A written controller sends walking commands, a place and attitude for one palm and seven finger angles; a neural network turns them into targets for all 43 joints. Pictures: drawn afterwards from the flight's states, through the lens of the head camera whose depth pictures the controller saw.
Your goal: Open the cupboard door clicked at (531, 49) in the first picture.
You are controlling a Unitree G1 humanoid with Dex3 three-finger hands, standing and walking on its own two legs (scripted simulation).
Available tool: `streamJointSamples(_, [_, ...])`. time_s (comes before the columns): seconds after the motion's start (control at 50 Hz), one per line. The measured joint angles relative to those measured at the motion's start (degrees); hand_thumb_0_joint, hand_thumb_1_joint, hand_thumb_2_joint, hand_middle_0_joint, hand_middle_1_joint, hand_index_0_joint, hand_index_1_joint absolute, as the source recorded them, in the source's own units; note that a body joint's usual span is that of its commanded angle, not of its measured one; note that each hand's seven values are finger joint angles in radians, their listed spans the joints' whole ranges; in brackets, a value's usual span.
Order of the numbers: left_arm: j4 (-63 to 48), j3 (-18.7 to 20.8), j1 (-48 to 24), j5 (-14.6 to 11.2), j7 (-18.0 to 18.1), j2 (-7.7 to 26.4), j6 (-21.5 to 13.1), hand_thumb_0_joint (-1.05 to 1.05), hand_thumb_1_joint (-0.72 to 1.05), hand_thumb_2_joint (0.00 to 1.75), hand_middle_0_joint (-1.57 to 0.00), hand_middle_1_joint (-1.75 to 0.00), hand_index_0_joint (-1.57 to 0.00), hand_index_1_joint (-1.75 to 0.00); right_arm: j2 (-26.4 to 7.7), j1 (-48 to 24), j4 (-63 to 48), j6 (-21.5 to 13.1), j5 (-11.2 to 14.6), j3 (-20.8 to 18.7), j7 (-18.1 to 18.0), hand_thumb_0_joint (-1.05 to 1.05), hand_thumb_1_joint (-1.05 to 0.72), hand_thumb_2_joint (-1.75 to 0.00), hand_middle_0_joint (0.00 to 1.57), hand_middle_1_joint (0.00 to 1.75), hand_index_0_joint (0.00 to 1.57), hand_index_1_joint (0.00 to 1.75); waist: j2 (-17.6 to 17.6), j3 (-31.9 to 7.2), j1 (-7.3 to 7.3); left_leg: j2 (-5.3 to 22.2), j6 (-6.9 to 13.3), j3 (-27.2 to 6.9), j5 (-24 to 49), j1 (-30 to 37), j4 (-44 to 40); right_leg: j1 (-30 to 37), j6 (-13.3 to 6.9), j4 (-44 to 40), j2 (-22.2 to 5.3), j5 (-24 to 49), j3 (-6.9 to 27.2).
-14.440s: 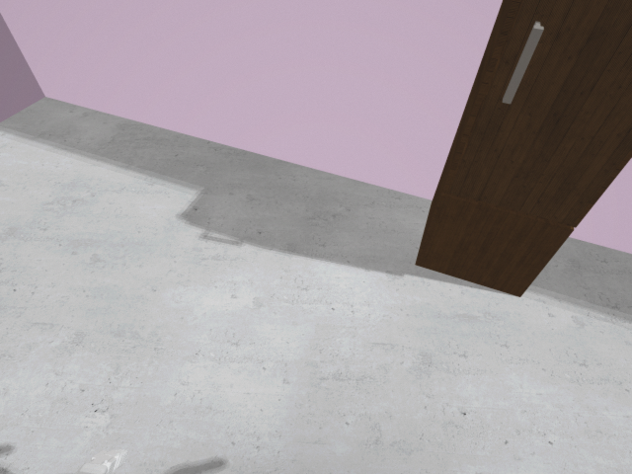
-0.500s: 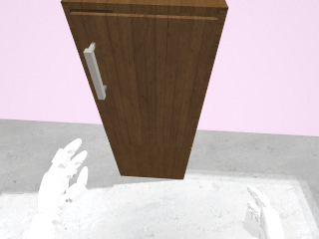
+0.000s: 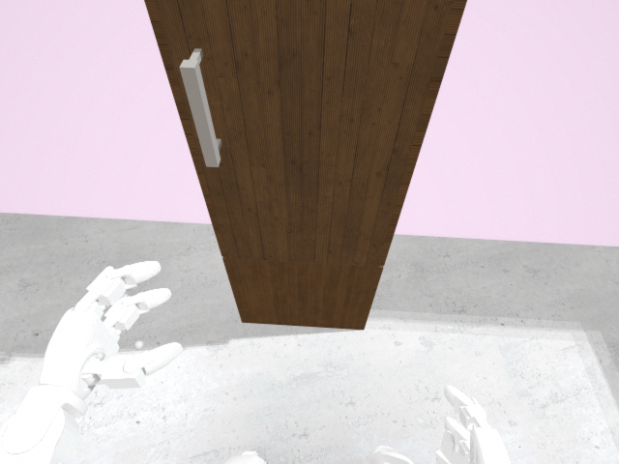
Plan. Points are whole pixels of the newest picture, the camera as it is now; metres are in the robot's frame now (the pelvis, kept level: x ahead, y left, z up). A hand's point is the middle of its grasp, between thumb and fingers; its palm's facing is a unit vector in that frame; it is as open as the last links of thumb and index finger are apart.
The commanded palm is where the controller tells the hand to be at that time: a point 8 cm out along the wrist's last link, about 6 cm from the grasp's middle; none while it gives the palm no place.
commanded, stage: raise the hand with hooked fingers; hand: left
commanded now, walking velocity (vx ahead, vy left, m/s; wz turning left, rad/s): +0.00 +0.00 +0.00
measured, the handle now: (205, 111) +0.57 +0.18 +0.14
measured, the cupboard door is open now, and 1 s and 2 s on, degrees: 0 0 0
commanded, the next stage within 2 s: move the hooked fingers beside the handle in 1.30 s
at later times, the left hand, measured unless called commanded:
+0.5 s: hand (76, 280) +0.28 +0.26 +0.13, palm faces +0.05 -1.00 -0.06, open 13.6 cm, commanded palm +0.25 +0.30 +0.13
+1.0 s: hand (86, 235) +0.33 +0.26 +0.15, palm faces +0.00 -1.00 -0.02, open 14.0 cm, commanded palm +0.29 +0.30 +0.16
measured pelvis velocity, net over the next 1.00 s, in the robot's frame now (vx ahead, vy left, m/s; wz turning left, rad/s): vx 0.03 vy -0.02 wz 0.00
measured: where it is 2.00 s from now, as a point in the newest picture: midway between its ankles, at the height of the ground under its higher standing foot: outside the picture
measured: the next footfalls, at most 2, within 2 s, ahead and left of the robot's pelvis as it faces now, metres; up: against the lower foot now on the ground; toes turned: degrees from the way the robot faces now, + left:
none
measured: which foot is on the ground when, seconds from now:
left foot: down 0.00-1.00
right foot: down 0.00-1.00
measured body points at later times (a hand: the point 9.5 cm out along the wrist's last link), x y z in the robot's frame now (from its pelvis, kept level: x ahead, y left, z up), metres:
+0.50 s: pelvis +0.02 +0.00 +0.02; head +0.04 +0.00 +0.47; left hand +0.28 +0.32 +0.13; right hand +0.21 -0.23 -0.03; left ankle +0.01 +0.12 -0.69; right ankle +0.05 -0.13 -0.69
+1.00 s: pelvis +0.03 -0.02 +0.04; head +0.05 -0.03 +0.49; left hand +0.32 +0.31 +0.15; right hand +0.19 -0.27 -0.05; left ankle +0.01 +0.12 -0.69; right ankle +0.05 -0.13 -0.69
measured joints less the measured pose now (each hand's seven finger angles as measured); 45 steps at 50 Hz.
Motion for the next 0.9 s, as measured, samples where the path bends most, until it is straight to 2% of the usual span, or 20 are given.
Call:
streamJointSamples(0.04, [-1.3,1.5,1.7,-0.3,2.3,-0.4,-0.1,0.01,0.12,0.57,-0.26,-0.80,-0.26,-0.80,-0.6,1.6,-0.1,-0.2,-0.2,-0.5,0.1,0.01,-0.90,-0.90,0.21,0.30,0.21,0.30,-0.2,-0.2,0.11,-0.1,0.1,0.4,0.5,1.3,-1.5,1.1,0.2,-1.4,0.0,0.5,0.3])
streamJointSamples(0.1, [-2.6,2.8,2.5,0.2,4.5,-0.5,-2.5,0.01,0.05,0.54,-0.27,-0.85,-0.26,-0.84,-2.3,3.0,0.3,-0.9,-0.4,-1.2,0.2,0.01,-0.90,-0.90,0.21,0.30,0.20,0.30,-0.4,-0.1,0.87,-0.4,0.3,0.3,0.8,2.3,-2.5,2.4,0.4,-2.5,-0.2,0.8,0.1])
streamJointSamples(0.18, [-0.4,2.8,0.1,1.1,3.2,0.2,-4.4,0.01,-0.04,0.50,-0.27,-0.91,-0.27,-0.90,-4.9,2.5,1.4,-2.0,-0.2,-1.7,-0.3,0.01,-0.90,-0.90,0.21,0.30,0.20,0.30,-0.4,0.7,1.77,-0.7,0.5,-0.5,1.0,2.8,-2.7,3.5,0.6,-3.3,-0.3,0.8,-0.5])
streamJointSamples(0.28, [2.8,2.0,-4.1,1.5,-0.3,1.7,-1.9,0.00,-0.16,0.45,-0.28,-0.98,-0.27,-0.98,-6.3,0.3,1.9,-2.9,0.2,-2.0,-1.7,0.02,-0.90,-0.90,0.21,0.30,0.20,0.30,-0.3,1.3,1.87,-0.8,0.5,-0.8,1.2,4.9,-4.2,5.9,0.6,-5.0,-0.2,1.3,-0.8])
streamJointSamples(0.38, [3.6,4.3,-6.8,0.1,-1.0,3.2,-0.4,0.00,-0.28,0.40,-0.29,-1.06,-0.29,-1.05,-5.4,-1.0,0.8,-3.3,0.2,-1.5,-2.0,0.01,-0.90,-0.90,0.20,0.29,0.20,0.30,-0.6,0.8,1.81,-0.5,0.2,-0.6,1.8,8.6,-7.2,9.3,0.4,-7.7,0.3,1.7,-0.7])
streamJointSamples(0.46, [5.8,6.5,-10.0,-0.5,-1.4,4.2,1.7,0.00,-0.37,0.36,-0.30,-1.12,-0.29,-1.11,-5.0,-1.4,0.0,-2.8,0.3,-0.8,-1.9,0.01,-0.90,-0.90,0.20,0.29,0.20,0.30,-0.3,0.6,2.38,-0.5,-0.1,-0.6,2.4,10.9,-9.4,11.5,0.3,-9.7,0.5,2.1,-0.9])
streamJointSamples(0.58, [9.2,7.0,-13.2,0.0,-4.0,5.1,5.6,0.00,-0.45,0.32,-0.30,-1.17,-0.30,-1.17,-5.0,-1.8,0.0,-1.5,0.4,0.0,-2.1,0.01,-0.90,-0.90,0.21,0.30,0.20,0.30,0.9,1.2,3.25,-0.5,-0.2,-0.6,3.4,13.1,-12.1,13.6,0.2,-11.9,0.6,2.8,-1.0])
streamJointSamples(0.76, [13.9,10.4,-19.7,-0.3,-5.5,7.2,5.4,-0.01,-0.49,0.30,-0.31,-1.20,-0.30,-1.19,-5.0,-1.0,1.8,-0.1,0.4,0.7,-3.0,0.01,-0.90,-0.90,0.21,0.30,0.20,0.30,0.8,2.5,3.29,-0.2,-1.0,-0.8,4.8,16.0,-15.4,16.2,-0.5,-14.4,1.2,3.5,-1.3])
streamJointSamples(0.9, [19.1,11.1,-23.3,-0.8,-8.3,9.6,7.9,-0.01,-0.50,0.30,-0.30,-1.20,-0.30,-1.20,-6.2,-0.2,2.1,0.8,0.9,0.1,-3.1,0.01,-0.90,-0.90,0.21,0.30,0.20,0.30,1.2,2.2,2.45,-0.1,-1.2,-0.4,5.7,17.0,-17.5,16.5,-0.7,-15.6,1.4,4.0,-0.9])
